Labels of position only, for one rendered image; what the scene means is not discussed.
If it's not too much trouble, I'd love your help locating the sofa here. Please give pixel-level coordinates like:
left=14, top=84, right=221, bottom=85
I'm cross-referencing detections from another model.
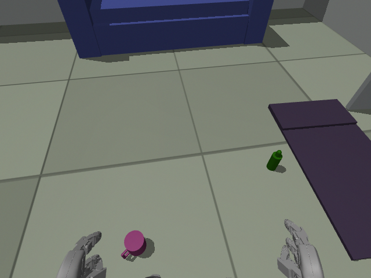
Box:
left=57, top=0, right=274, bottom=58

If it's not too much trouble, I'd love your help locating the right robot hand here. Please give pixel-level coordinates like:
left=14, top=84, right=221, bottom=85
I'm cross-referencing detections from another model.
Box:
left=277, top=219, right=324, bottom=278

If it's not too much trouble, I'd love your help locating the left robot hand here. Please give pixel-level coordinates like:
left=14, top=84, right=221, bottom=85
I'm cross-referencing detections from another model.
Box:
left=56, top=231, right=107, bottom=278

